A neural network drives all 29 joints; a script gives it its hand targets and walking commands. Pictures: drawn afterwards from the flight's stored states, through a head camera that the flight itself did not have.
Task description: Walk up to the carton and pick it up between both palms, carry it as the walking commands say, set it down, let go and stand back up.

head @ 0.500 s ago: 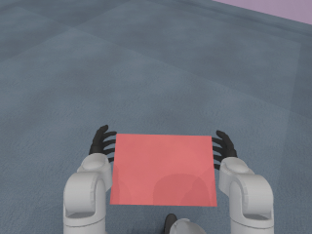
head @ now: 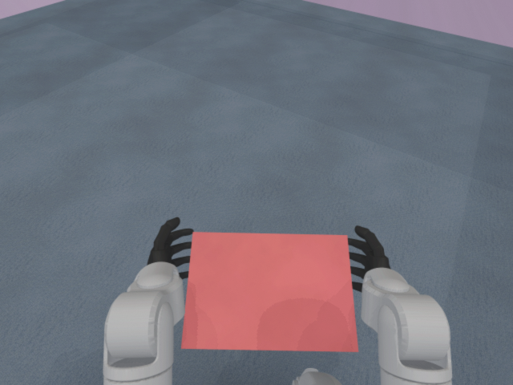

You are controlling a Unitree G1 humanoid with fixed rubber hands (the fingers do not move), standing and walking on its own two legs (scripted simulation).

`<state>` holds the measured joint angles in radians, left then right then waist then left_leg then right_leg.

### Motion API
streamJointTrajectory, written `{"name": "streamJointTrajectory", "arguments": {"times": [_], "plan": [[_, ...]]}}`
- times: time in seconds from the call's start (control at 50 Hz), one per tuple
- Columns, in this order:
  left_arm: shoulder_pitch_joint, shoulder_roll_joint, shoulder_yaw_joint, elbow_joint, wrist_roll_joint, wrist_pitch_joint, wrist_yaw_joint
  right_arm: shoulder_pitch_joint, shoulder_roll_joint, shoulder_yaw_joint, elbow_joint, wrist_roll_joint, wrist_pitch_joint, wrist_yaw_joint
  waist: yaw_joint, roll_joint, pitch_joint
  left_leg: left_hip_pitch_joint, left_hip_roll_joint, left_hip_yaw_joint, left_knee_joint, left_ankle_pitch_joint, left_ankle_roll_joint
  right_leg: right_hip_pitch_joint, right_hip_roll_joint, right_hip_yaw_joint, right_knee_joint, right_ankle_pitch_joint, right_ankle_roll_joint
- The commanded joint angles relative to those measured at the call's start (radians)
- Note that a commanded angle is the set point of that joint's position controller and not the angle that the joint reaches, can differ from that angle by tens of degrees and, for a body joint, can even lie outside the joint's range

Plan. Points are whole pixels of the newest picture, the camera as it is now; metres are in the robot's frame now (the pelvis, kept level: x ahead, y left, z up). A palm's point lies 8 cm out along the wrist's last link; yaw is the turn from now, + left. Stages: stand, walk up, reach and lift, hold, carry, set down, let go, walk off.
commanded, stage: carry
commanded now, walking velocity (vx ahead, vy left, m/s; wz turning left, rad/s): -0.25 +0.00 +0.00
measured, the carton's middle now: (266, 294) +0.26 -0.01 +0.00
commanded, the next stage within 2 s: none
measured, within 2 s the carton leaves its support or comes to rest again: neither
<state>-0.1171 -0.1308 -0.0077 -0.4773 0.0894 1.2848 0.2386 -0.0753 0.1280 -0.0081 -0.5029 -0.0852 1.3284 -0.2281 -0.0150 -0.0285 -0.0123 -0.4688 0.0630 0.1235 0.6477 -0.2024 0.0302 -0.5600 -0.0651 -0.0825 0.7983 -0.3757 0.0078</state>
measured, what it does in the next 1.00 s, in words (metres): walks backwards: right foot, then left foot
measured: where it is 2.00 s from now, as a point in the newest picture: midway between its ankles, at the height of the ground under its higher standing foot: outside the picture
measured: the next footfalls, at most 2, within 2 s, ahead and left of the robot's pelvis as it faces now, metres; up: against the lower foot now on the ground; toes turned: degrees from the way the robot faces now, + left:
right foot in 0.14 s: +0.00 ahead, -0.13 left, +0.00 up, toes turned -6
left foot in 0.42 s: -0.09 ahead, +0.12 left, +0.00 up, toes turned +5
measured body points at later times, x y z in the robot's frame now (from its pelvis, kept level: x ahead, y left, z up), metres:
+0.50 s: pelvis -0.13 +0.00 +0.01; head -0.11 +0.02 +0.45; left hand +0.14 +0.15 +0.09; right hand +0.13 -0.14 +0.09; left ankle -0.13 +0.12 -0.72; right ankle -0.05 -0.12 -0.71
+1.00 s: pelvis -0.30 +0.00 +0.01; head -0.28 +0.02 +0.46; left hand -0.03 +0.15 +0.09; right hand -0.05 -0.15 +0.09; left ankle -0.27 +0.11 -0.72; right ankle -0.21 -0.12 -0.71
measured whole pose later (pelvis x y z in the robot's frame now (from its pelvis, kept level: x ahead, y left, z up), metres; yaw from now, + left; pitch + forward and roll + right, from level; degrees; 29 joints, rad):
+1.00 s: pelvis -0.30 +0.00 +0.01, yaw +0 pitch +3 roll +1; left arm -0.09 -0.13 0.00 -0.51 0.09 1.27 0.23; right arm -0.06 0.13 0.02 -0.54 -0.08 1.34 -0.24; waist -0.03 -0.05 -0.03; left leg -0.39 0.02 0.09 0.62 -0.29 0.02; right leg -0.52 -0.06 -0.06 0.71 -0.35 0.01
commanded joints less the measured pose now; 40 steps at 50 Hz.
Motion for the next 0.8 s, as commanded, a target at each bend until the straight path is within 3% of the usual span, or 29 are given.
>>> {"name": "streamJointTrajectory", "arguments": {"times": [0.0,0.06,0.08,0.1,0.12,0.14,0.16,0.18,0.2,0.24,0.28,0.32,0.34,0.38,0.4,0.42,0.44,0.46,0.5,0.52,0.6,0.64,0.66,0.68,0.7,0.72,0.74,0.76,0.78], "plan": [[-0.442,-0.998,-0.593,-0.138,-0.374,-0.027,-0.261,-0.599,0.979,0.596,-0.207,0.419,-0.068,0.268,0.041,0.23,-0.231,-0.068,0.309,-0.334,-0.442,-0.389,0.099,0.098,0.027,0.037,0.284,-0.122,-0.008],[-0.453,-1.017,-0.61,-0.173,-0.415,-0.038,-0.27,-0.571,0.989,0.588,-0.253,0.408,-0.089,0.258,0.028,0.192,-0.336,0.119,0.225,-0.216,-0.334,-0.184,0.056,0.123,0.026,0.027,0.078,-0.082,-0.014],[-0.477,-1.037,-0.622,-0.2,-0.439,-0.045,-0.271,-0.567,1.007,0.584,-0.273,0.407,-0.103,0.251,0.019,0.173,-0.392,0.195,0.226,-0.235,-0.313,-0.115,0.056,0.156,0.05,0.007,-0.021,-0.08,-0.013],[-0.44,-1.032,-0.624,-0.176,-0.435,-0.037,-0.271,-0.538,0.987,0.577,-0.254,0.391,-0.096,0.243,0.029,0.218,-0.405,0.213,0.221,-0.21,-0.265,-0.044,0.055,0.213,0.031,0.003,-0.152,-0.023,-0.011],[-0.423,-1.031,-0.604,-0.156,-0.428,-0.035,-0.276,-0.546,0.977,0.586,-0.274,0.391,-0.096,0.238,0.034,0.125,-0.426,0.195,0.193,-0.17,-0.227,-0.037,0.034,0.297,0.012,0.005,-0.301,0.037,-0.008],[-0.398,-1.019,-0.599,-0.144,-0.43,-0.027,-0.278,-0.488,0.958,0.578,-0.242,0.37,-0.088,0.229,0.036,-0.014,-0.441,0.14,0.137,-0.128,-0.13,-0.086,-0.009,0.395,-0.084,0.145,-0.456,0.033,-0.01],[-0.372,-1.003,-0.587,-0.129,-0.424,-0.024,-0.283,-0.481,0.948,0.58,-0.238,0.357,-0.083,0.225,0.04,-0.22,-0.399,-0.038,0.039,-0.053,0.032,-0.185,-0.061,0.468,-0.3,0.4,-0.516,0.29,-0.057],[-0.368,-1.02,-0.593,-0.124,-0.42,-0.03,-0.285,-0.524,0.943,0.597,-0.279,0.37,-0.084,0.232,0.044,-0.273,-0.357,-0.057,-0.024,-0.098,0.199,-0.361,-0.053,0.314,-0.392,0.435,-0.432,0.484,-0.191],[-0.399,-1.023,-0.589,-0.165,-0.416,-0.041,-0.287,-0.565,0.967,0.611,-0.298,0.39,-0.089,0.237,0.044,-0.186,-0.315,-0.021,-0.027,-0.144,0.355,-0.328,-0.051,0.236,-0.361,0.396,-0.422,0.489,-0.215],[-0.413,-1.035,-0.586,-0.179,-0.404,-0.04,-0.287,-0.567,1.012,0.613,-0.248,0.404,-0.091,0.24,0.043,-0.081,-0.332,-0.053,-0.058,-0.143,0.482,-0.257,-0.06,0.299,-0.295,0.276,-0.384,0.565,-0.18],[-0.396,-1.016,-0.571,-0.176,-0.385,-0.042,-0.283,-0.557,1.004,0.641,-0.248,0.413,-0.089,0.244,0.031,-0.155,-0.34,-0.066,-0.036,-0.125,0.457,-0.221,-0.059,0.337,-0.25,0.196,-0.373,0.513,-0.15],[-0.352,-0.987,-0.546,-0.176,-0.371,-0.048,-0.272,-0.546,0.99,0.65,-0.264,0.425,-0.086,0.24,0.028,-0.192,-0.369,-0.043,-0.027,-0.075,0.281,-0.243,-0.067,0.422,-0.224,0.159,-0.31,0.705,-0.143],[-0.337,-0.982,-0.537,-0.166,-0.364,-0.051,-0.268,-0.579,0.979,0.656,-0.29,0.437,-0.087,0.241,0.032,-0.235,-0.394,-0.009,-0.02,-0.062,0.196,-0.25,-0.058,0.425,-0.224,0.167,-0.311,0.7,-0.146],[-0.301,-0.947,-0.526,-0.159,-0.34,-0.043,-0.249,-0.553,0.961,0.647,-0.272,0.444,-0.073,0.239,0.026,-0.193,-0.405,0.075,-0.041,-0.03,-0.056,-0.16,-0.052,0.442,-0.208,0.165,-0.275,0.678,-0.139],[-0.289,-0.941,-0.54,-0.149,-0.336,-0.035,-0.243,-0.498,0.965,0.636,-0.243,0.435,-0.066,0.242,0.019,-0.172,-0.408,0.156,-0.013,-0.043,-0.244,-0.034,-0.051,0.407,-0.186,0.139,-0.215,0.677,-0.105],[-0.283,-0.943,-0.544,-0.154,-0.332,-0.039,-0.237,-0.517,0.964,0.629,-0.245,0.44,-0.07,0.245,0.03,-0.019,-0.425,0.319,0.105,-0.166,-0.298,0.155,-0.041,0.276,-0.137,0.117,-0.148,0.539,-0.061],[-0.273,-0.939,-0.54,-0.136,-0.331,-0.034,-0.24,-0.49,0.943,0.609,-0.212,0.424,-0.068,0.246,0.06,0.232,-0.413,0.434,0.317,-0.41,-0.256,0.659,0.018,0.067,-0.053,0.055,-0.062,0.093,-0.01],[-0.32,-0.96,-0.591,-0.155,-0.35,-0.026,-0.244,-0.497,0.97,0.591,-0.196,0.418,-0.073,0.249,0.034,0.378,-0.363,0.425,0.356,-0.424,-0.18,0.879,0.101,0.017,0.008,0.035,0.028,-0.158,0.02],[-0.393,-1.006,-0.621,-0.195,-0.373,-0.034,-0.25,-0.507,0.989,0.573,-0.228,0.401,-0.084,0.258,0.033,0.265,-0.336,0.336,0.276,-0.273,-0.179,0.781,0.101,0.05,0.029,0.044,0.17,-0.128,0.018],[-0.371,-1.001,-0.617,-0.17,-0.376,-0.032,-0.255,-0.521,0.969,0.576,-0.253,0.393,-0.089,0.254,0.036,0.235,-0.323,0.283,0.254,-0.218,-0.183,0.623,0.106,0.081,0.03,0.055,0.179,-0.113,0.021],[-0.493,-1.031,-0.677,-0.248,-0.46,-0.035,-0.275,-0.472,0.978,0.532,-0.235,0.342,-0.1,0.235,0.019,0.275,-0.371,0.337,0.212,-0.205,-0.165,0.471,0.104,0.106,0.04,0.033,-0.023,-0.078,0.014],[-0.448,-1.042,-0.653,-0.215,-0.464,-0.028,-0.284,-0.469,0.972,0.546,-0.264,0.332,-0.099,0.221,0.033,0.18,-0.395,0.359,0.202,-0.199,-0.128,0.457,0.089,0.206,0.032,0.012,-0.287,0.07,0.014],[-0.419,-1.036,-0.646,-0.205,-0.461,-0.026,-0.288,-0.463,0.96,0.559,-0.29,0.334,-0.101,0.219,0.035,0.146,-0.426,0.322,0.167,-0.175,-0.113,0.34,0.05,0.297,0.006,0.034,-0.36,0.17,0.007],[-0.404,-1.021,-0.641,-0.204,-0.461,-0.025,-0.289,-0.409,0.956,0.549,-0.26,0.327,-0.098,0.213,0.029,0.032,-0.471,0.231,0.111,-0.144,-0.028,0.221,0.0,0.43,-0.105,0.168,-0.397,0.369,-0.009],[-0.375,-1.0,-0.616,-0.17,-0.455,-0.023,-0.292,-0.385,0.953,0.553,-0.244,0.325,-0.092,0.208,0.026,-0.198,-0.438,0.038,0.027,-0.083,0.065,-0.086,-0.035,0.523,-0.281,0.343,-0.383,0.717,-0.082],[-0.363,-1.031,-0.605,-0.157,-0.442,-0.032,-0.295,-0.479,0.955,0.595,-0.313,0.36,-0.091,0.219,0.034,-0.324,-0.405,0.035,-0.017,-0.077,0.187,-0.356,-0.041,0.387,-0.353,0.361,-0.348,0.783,-0.189],[-0.335,-1.018,-0.588,-0.151,-0.426,-0.032,-0.295,-0.497,0.952,0.598,-0.312,0.363,-0.091,0.22,0.042,-0.241,-0.379,0.042,-0.041,-0.102,0.322,-0.362,-0.036,0.316,-0.34,0.356,-0.38,0.687,-0.207],[-0.33,-1.013,-0.589,-0.153,-0.416,-0.033,-0.292,-0.5,0.965,0.612,-0.297,0.375,-0.087,0.224,0.04,-0.178,-0.349,0.021,-0.031,-0.104,0.328,-0.306,-0.047,0.335,-0.295,0.29,-0.366,0.703,-0.191],[-0.326,-0.998,-0.576,-0.16,-0.397,-0.04,-0.292,-0.53,0.981,0.643,-0.301,0.399,-0.089,0.229,0.037,-0.181,-0.355,0.03,-0.037,-0.099,0.33,-0.275,-0.042,0.337,-0.266,0.239,-0.366,0.668,-0.172]]}}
